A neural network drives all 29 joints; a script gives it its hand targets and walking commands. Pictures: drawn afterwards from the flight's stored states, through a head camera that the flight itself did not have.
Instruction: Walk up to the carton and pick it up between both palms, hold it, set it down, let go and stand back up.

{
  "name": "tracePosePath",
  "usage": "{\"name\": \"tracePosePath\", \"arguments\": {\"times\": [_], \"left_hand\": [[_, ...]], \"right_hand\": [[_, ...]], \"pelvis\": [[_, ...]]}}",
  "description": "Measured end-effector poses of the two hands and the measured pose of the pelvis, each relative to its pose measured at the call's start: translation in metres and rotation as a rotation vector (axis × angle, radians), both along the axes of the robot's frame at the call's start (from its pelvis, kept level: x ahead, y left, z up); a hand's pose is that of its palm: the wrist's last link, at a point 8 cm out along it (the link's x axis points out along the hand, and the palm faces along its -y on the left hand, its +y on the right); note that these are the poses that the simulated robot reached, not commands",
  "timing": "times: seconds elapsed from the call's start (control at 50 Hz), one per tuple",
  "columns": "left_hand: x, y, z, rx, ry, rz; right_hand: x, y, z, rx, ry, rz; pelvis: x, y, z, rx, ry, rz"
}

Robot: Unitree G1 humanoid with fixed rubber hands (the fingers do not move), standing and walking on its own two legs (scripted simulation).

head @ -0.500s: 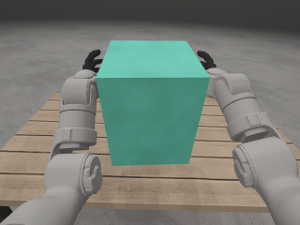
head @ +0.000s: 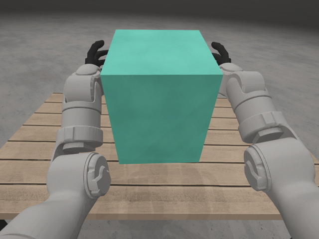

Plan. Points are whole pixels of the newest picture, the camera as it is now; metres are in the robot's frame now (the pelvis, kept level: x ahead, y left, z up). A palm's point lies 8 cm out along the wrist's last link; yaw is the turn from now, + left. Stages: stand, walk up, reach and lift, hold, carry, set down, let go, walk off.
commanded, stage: set down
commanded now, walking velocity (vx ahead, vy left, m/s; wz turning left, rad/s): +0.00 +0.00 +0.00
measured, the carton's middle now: (158, 98) +0.38 +0.00 +0.25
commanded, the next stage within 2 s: none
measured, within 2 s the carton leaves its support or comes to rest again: neither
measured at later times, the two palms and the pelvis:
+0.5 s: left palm (91, 99) +0.39 +0.17 +0.24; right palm (207, 105) +0.38 -0.13 +0.22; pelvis +0.01 +0.00 +0.00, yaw +2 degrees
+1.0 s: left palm (93, 110) +0.40 +0.17 +0.20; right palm (202, 113) +0.39 -0.12 +0.19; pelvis +0.01 +0.00 +0.00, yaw +1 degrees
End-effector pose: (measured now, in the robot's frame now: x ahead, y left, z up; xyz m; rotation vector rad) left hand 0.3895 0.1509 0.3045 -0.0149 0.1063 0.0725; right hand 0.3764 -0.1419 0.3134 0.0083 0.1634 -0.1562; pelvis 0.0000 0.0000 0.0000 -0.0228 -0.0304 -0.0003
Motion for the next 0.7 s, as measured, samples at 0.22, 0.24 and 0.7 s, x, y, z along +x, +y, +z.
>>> {"name": "tracePosePath", "arguments": {"times": [0.22,0.24,0.7], "left_hand": [[0.004,0.022,-0.027,0.034,-0.019,0.022],[0.003,0.023,-0.032,0.041,-0.013,0.024],[0.005,0.0,-0.06,0.084,-0.003,0.002]], "right_hand": [[0.014,0.02,-0.038,-0.011,-0.017,0.04],[0.015,0.022,-0.045,-0.015,-0.011,0.044],[0.005,0.001,-0.096,-0.002,-0.01,0.017]], "pelvis": [[0.013,0.0,0.0,0.001,-0.066,0.027],[0.013,0.0,0.0,0.001,-0.073,0.03],[0.0,0.001,0.0,0.003,-0.072,0.001]]}}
